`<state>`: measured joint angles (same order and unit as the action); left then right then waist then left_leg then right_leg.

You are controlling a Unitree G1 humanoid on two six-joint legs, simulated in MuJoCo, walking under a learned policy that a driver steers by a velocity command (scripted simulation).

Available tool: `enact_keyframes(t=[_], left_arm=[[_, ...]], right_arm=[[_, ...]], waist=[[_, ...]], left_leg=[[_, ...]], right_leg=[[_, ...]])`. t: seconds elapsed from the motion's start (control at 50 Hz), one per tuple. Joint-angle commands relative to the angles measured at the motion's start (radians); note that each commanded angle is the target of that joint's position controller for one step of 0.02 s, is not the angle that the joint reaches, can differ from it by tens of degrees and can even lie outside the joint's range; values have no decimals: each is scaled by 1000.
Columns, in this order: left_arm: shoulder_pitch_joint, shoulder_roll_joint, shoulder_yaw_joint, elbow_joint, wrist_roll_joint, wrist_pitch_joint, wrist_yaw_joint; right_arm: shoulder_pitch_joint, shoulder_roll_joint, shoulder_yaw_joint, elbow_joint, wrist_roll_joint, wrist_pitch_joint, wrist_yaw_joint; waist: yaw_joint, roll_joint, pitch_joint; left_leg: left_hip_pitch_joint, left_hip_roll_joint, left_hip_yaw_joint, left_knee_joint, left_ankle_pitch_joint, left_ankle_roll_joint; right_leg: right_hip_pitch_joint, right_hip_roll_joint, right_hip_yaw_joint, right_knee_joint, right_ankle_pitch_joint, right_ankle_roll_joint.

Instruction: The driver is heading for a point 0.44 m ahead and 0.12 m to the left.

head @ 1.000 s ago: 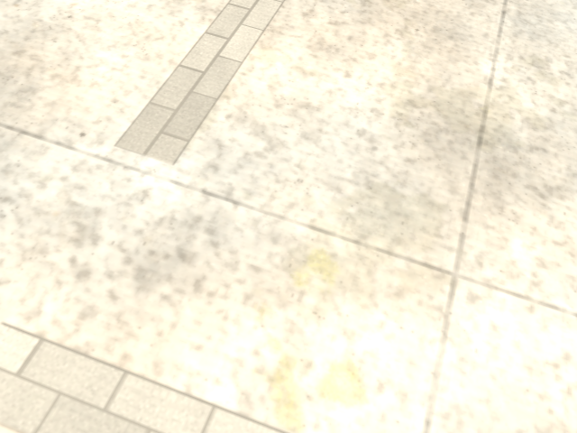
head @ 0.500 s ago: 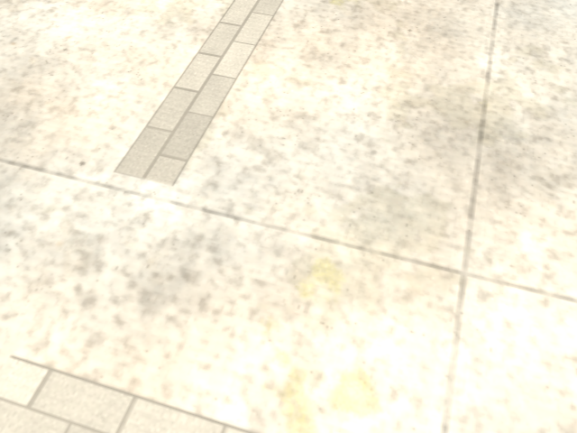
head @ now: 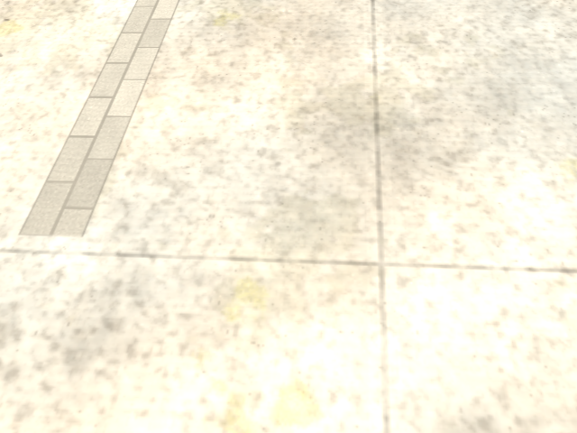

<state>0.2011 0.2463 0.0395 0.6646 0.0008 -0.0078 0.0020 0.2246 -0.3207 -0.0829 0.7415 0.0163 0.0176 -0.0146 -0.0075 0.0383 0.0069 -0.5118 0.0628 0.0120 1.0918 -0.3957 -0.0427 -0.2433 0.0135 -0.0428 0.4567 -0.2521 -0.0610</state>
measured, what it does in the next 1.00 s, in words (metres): walks ahead, turning left: left foot, then right foot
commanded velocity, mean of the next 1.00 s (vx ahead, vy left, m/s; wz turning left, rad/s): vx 0.31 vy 0.00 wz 0.29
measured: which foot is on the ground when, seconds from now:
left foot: up 0.00-0.42, down 0.44-0.92, up 0.94-1.00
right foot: down 0.00-0.46, up 0.48-0.88, down 0.90-1.00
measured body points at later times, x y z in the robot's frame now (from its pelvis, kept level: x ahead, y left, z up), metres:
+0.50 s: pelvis +0.17 +0.10 -0.03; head +0.21 +0.12 +0.42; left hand +0.13 +0.39 -0.15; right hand +0.42 -0.11 -0.11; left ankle +0.22 +0.20 -0.74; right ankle +0.02 -0.09 -0.68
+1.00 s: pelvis +0.39 +0.15 -0.02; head +0.42 +0.16 +0.43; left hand +0.46 +0.45 -0.11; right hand +0.58 -0.07 -0.14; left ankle +0.23 +0.22 -0.69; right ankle +0.52 +0.10 -0.74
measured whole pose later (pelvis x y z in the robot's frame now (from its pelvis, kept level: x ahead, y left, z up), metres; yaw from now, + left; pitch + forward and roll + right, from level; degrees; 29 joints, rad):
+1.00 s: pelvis +0.39 +0.15 -0.02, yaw +22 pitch +1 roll +0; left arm 0.12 0.25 0.03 0.73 0.02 -0.08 -0.03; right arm 0.23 -0.29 -0.04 0.78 0.00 -0.01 -0.01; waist -0.01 0.02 0.04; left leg -0.27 -0.07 -0.09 0.95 -0.59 -0.02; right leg -0.45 0.03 -0.03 0.51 -0.09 -0.05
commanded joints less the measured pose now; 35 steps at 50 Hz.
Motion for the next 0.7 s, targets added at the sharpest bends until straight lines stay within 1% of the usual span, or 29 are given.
enact_keyframes(t=[0.02, 0.04, 0.08, 0.14, 0.2, 0.24, 0.3, 0.36, 0.38, 0.4, 0.42, 0.44, 0.46, 0.48, 0.5, 0.52, 0.54, 0.56, 0.58, 0.6, 0.62, 0.64, 0.66, 0.7], left_arm=[[34, 151, 47, -27, 13, -49, 16], [47, 146, 48, -18, 15, -60, 18], [65, 144, 51, -2, 14, -73, 20], [67, 157, 59, 15, 10, -78, 19], [81, 173, 69, 35, 7, -77, 17], [102, 182, 75, 51, 3, -75, 15], [130, 197, 84, 74, -7, -69, 9], [135, 219, 92, 90, -23, -58, 3], [128, 233, 96, 92, -27, -54, 2], [114, 250, 99, 92, -31, -51, 3], [91, 257, 98, 90, -37, -45, 5], [109, 226, 83, 87, -34, -45, 8], [117, 152, 54, 47, -1, -54, 9], [120, 74, 24, -10, 11, -89, 8], [25, 185, 48, -20, -32, -117, -2], [-10, 192, 46, -36, -51, -132, -9], [14, 181, 43, -15, -32, -135, -4], [29, 183, 48, 3, -11, -127, -2], [48, 183, 50, 14, -6, -113, -6], [66, 173, 49, 25, 2, -101, -7], [84, 162, 47, 35, 7, -89, -6], [84, 151, 44, 38, 10, -80, -4], [61, 137, 38, 32, 12, -76, -1], [-2, 105, 24, 17, 14, -78, -2]], right_arm=[[-42, -90, -26, -63, 10, -33, 2], [-46, -79, -25, -62, 12, -40, 1], [-50, -62, -23, -63, 10, -48, 3], [-51, -44, -18, -67, 4, -49, 11], [-82, -25, -8, -85, 4, -48, 22], [-119, -11, 1, -104, 5, -51, 31], [-173, 1, 13, -140, 8, -54, 49], [-199, -5, 16, -173, 12, -54, 66], [-187, -16, 11, -181, 11, -53, 69], [-145, -37, 1, -180, 9, -50, 69], [-29, -69, -22, -154, 9, -48, 67], [146, -138, -60, -102, 13, -42, 55], [286, -242, -93, -78, 21, -33, 33], [236, -308, -87, -117, 17, -52, 36], [219, -210, -57, -129, 9, -70, 46], [192, -160, -41, -117, 3, -79, 47], [121, -118, -26, -120, 4, -81, 46], [58, -75, -11, -132, -4, -83, 42], [14, -65, -3, -146, -17, -85, 38], [-3, -75, -4, -143, -23, -90, 34], [-8, -87, -5, -131, -23, -96, 30], [-7, -97, -7, -119, -22, -99, 25], [-4, -102, -7, -108, -21, -100, 18], [-7, -95, -2, -90, -16, -91, 6]], waist=[[34, -154, 8], [38, -139, 16], [39, -127, 23], [38, -129, 35], [54, -121, 65], [72, -113, 88], [95, -105, 114], [92, -110, 119], [76, -118, 103], [41, -131, 60], [-35, -121, -18], [-114, -88, -129], [-153, 78, -212], [-69, 238, -338], [-129, 95, -305], [-104, 86, -190], [-52, 4, -121], [-19, 16, -87], [7, 39, -60], [23, 39, -58], [39, 21, -55], [45, 15, -45], [42, 15, -34], [26, 30, -24]], left_leg=[[-226, 20, -85, 18, 170, 13], [-249, 15, -107, -4, 199, 13], [-280, 11, -134, -59, 240, 5], [-279, 21, -130, -145, 288, -14], [-272, 38, -101, -225, 318, -18], [-266, 46, -73, -283, 326, -5], [-244, 51, -26, -364, 298, 32], [-189, 36, 22, -425, 215, 82], [-139, 13, 48, -439, 176, 103], [-45, -28, 84, -452, 146, 126], [136, -84, 120, -503, 176, 154], [416, -144, 126, -525, 210, 190], [736, 53, -217, -572, 105, 285], [884, 275, -825, -773, -90, 456], [865, 282, -792, -850, -86, 420], [762, 250, -635, -830, 1, 385], [619, 210, -491, -817, 117, 341], [509, 173, -395, -827, 232, 317], [424, 147, -337, -849, 388, 309], [376, 139, -291, -856, 567, 314], [344, 131, -234, -855, 716, 314], [321, 116, -184, -854, 817, 308], [308, 99, -142, -855, 876, 296], [294, 48, -68, -847, 891, 257]], right_leg=[[167, -274, 285, -333, -208, -137], [189, -276, 255, -341, -172, -132], [225, -284, 203, -353, -117, -129], [232, -299, 141, -372, -64, -132], [230, -310, 71, -380, -2, -132], [238, -316, 22, -376, 40, -129], [265, -324, -39, -357, 82, -120], [295, -334, -80, -305, 145, -101], [300, -334, -96, -259, 266, -92], [296, -326, -122, -168, 474, -77], [261, -295, -173, 15, 684, -48], [149, -243, -210, 257, 737, -9], [-200, -172, -211, 625, 287, 61], [-491, 22, -2, 905, -338, 105], [-596, -27, 138, 959, -276, 87], [-627, -72, 120, 920, -194, 59], [-574, -128, 109, 832, -113, 49], [-502, -163, 111, 753, -53, 50], [-436, -172, 105, 731, -16, 59], [-392, -161, 89, 718, -1, 75], [-365, -151, 76, 690, 7, 92], [-355, -139, 65, 645, 35, 105], [-356, -128, 55, 584, 78, 116], [-321, -102, 35, 403, 201, 121]])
